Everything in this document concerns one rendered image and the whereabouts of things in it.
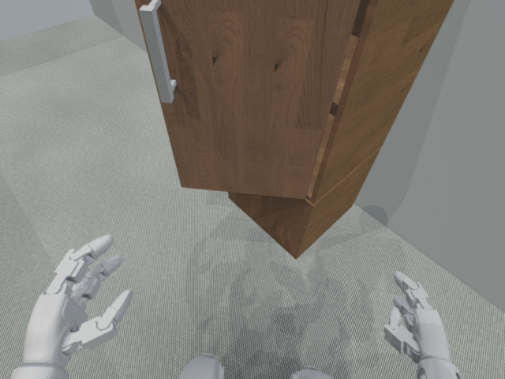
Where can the robot right hand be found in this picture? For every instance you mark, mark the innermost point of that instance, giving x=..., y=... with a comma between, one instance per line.
x=420, y=319

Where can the cupboard door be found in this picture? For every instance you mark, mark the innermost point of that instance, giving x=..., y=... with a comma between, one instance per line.
x=255, y=84

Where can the robot left hand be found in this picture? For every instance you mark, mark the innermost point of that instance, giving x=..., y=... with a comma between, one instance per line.
x=48, y=338

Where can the robot left thigh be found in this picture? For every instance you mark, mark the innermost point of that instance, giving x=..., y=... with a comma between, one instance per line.
x=203, y=368

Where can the left robot forearm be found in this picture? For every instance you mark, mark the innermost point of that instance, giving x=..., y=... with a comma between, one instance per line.
x=39, y=371

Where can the right robot forearm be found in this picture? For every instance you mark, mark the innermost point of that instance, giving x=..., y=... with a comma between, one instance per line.
x=436, y=368

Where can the handle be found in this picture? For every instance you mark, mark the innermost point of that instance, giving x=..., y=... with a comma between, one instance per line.
x=150, y=22

